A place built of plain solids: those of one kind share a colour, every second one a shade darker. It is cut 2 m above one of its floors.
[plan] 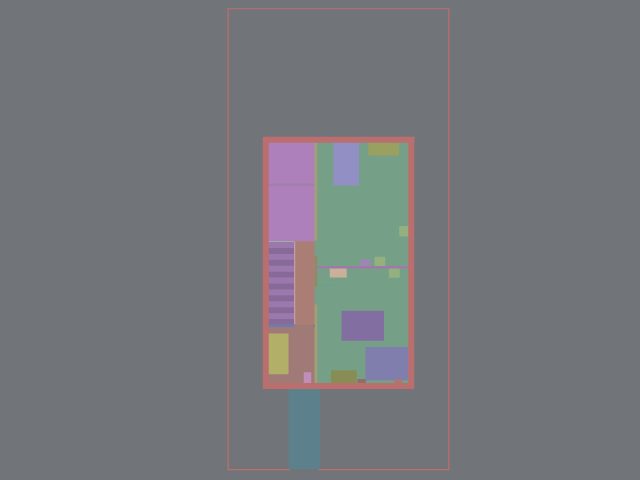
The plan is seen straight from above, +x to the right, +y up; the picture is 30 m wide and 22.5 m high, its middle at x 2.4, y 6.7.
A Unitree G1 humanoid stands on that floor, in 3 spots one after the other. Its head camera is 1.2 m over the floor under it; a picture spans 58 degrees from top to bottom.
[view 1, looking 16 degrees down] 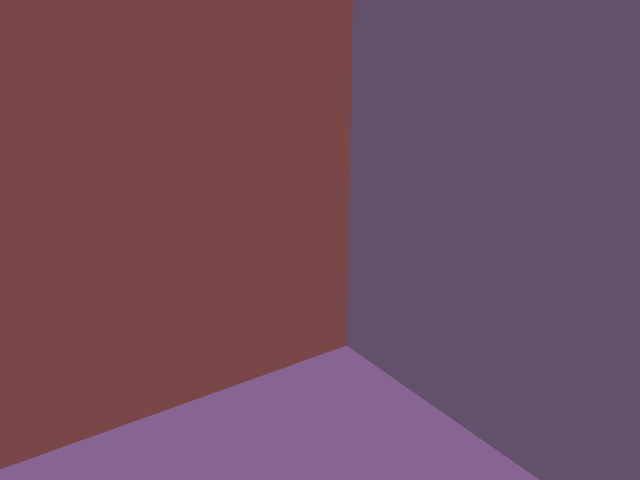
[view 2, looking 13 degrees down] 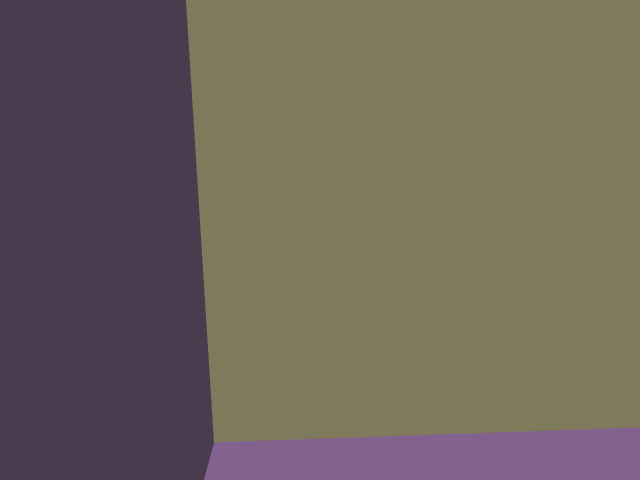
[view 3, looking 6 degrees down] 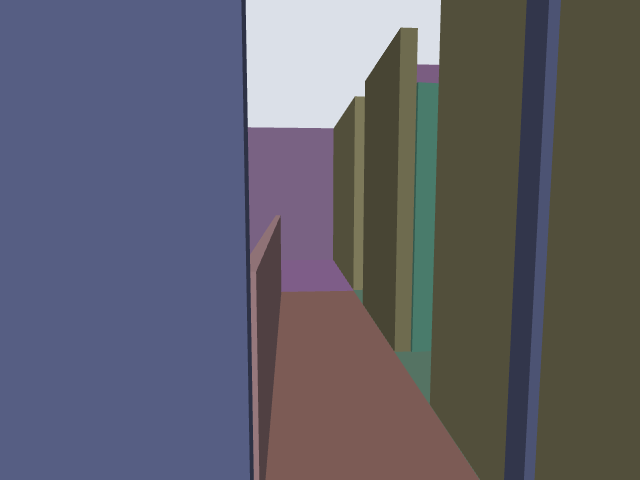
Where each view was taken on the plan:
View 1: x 1.66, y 7.93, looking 146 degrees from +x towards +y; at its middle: wall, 2.09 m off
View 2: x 0.59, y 8.88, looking -3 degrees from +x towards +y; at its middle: landing_wall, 1.60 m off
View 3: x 1.35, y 1.35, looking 86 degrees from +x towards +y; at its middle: bath_wall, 7.94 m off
